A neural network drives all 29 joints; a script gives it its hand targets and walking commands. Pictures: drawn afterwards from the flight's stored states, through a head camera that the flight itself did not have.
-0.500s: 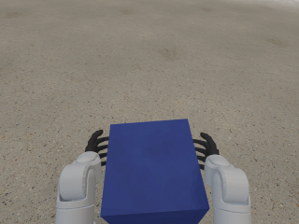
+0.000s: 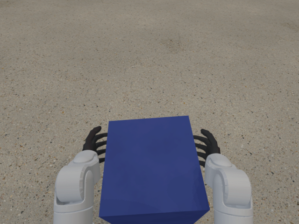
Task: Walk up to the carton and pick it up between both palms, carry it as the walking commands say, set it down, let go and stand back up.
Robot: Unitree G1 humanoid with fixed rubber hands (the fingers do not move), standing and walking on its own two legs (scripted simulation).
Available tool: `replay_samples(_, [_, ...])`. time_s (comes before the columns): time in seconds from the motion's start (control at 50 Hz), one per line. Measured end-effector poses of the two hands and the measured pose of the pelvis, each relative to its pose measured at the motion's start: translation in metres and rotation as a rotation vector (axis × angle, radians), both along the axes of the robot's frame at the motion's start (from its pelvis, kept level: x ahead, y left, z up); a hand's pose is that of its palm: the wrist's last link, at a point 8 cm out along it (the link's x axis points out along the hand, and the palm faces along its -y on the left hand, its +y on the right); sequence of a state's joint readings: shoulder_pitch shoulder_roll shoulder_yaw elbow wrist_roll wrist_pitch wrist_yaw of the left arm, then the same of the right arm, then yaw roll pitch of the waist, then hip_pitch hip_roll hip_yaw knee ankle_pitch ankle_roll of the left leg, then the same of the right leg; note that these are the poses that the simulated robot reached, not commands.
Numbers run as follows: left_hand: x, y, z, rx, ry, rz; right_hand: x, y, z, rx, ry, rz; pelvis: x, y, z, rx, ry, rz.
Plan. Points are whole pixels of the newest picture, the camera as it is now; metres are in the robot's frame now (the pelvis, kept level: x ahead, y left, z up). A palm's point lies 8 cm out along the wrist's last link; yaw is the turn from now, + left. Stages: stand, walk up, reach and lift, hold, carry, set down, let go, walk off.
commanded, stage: carry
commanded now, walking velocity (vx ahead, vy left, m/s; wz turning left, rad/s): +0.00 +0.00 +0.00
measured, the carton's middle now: (152, 176) +0.25 +0.00 +0.00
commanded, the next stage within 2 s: none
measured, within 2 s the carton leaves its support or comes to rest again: neither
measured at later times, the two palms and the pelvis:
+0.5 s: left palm (109, 90) +0.53 +0.15 +0.06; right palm (191, 92) +0.53 -0.14 +0.06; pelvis +0.28 +0.00 -0.02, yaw +0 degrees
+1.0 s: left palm (126, 40) +0.93 +0.12 +0.05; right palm (182, 45) +0.93 -0.17 +0.03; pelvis +0.67 -0.02 -0.04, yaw +0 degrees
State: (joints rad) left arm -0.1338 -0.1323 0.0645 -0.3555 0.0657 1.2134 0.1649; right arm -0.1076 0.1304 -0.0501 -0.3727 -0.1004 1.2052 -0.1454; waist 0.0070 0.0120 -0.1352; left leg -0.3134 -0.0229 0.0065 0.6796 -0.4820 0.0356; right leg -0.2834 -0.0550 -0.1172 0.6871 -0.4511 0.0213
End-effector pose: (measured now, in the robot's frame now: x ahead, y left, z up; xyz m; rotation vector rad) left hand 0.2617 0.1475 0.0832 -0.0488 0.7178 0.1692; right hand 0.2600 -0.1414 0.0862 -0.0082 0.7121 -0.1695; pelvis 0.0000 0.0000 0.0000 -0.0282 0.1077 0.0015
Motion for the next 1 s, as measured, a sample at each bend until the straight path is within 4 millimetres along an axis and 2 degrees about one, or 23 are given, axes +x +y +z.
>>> replay_samples(0.1, [0.044,0.002,0.003,0.012,-0.013,-0.002,0.045,0.002,0.001,0.009,-0.014,0.0,0.045,0.002,0.0,-0.007,-0.005,-0.004])
replay_samples(0.2, [0.097,-0.005,0.003,0.046,-0.064,-0.002,0.098,-0.005,-0.01,0.043,-0.065,-0.002,0.097,-0.003,-0.017,-0.003,-0.005,-0.004])
replay_samples(0.26, [0.126,-0.005,-0.006,0.039,-0.069,0.01,0.13,-0.005,-0.017,0.037,-0.071,0.01,0.127,-0.006,-0.026,0.009,-0.004,0.007])
replay_samples(0.36, [0.18,0.001,-0.033,-0.012,-0.049,0.022,0.188,0.002,-0.027,-0.018,-0.054,0.026,0.189,-0.005,-0.038,0.016,-0.01,0.013])
replay_samples(0.4, [0.201,0.002,-0.038,-0.022,-0.027,0.024,0.21,0.003,-0.029,-0.032,-0.032,0.03,0.216,-0.004,-0.035,0.021,-0.029,0.007])
replay_samples(0.44, [0.224,0.002,-0.035,-0.014,-0.011,0.024,0.234,0.003,-0.027,-0.024,-0.017,0.031,0.244,-0.004,-0.029,0.021,-0.038,0.004])
replay_samples(0.54, [0.298,-0.006,-0.019,0.036,-0.028,0.011,0.303,-0.005,-0.027,0.023,-0.032,0.016,0.31,-0.007,-0.022,0.027,-0.032,-0.004])
replay_samples(0.64, [0.374,-0.013,-0.018,0.057,-0.058,0.018,0.38,-0.012,-0.033,0.046,-0.063,0.023,0.381,-0.014,-0.027,0.033,-0.037,0.014])
replay_samples(0.76, [0.466,-0.014,-0.046,0.008,-0.041,0.02,0.475,-0.013,-0.043,0.0,-0.051,0.021,0.465,-0.016,-0.034,0.037,-0.011,0.022])
replay_samples(0.82, [0.514,-0.013,-0.056,-0.005,-0.021,0.019,0.523,-0.012,-0.05,-0.015,-0.03,0.021,0.514,-0.015,-0.034,0.046,-0.017,0.007])
replay_samples(0.92, [0.599,-0.017,-0.04,0.051,-0.035,0.004,0.603,-0.016,-0.049,0.041,-0.047,0.001,0.596,-0.014,-0.029,0.024,0.003,-0.014])
replay_samples(1.0, [0.671,-0.026,-0.033,0.078,-0.094,0.004,0.673,-0.025,-0.054,0.083,-0.105,-0.008,0.665,-0.021,-0.042,0.039,-0.019,-0.008])
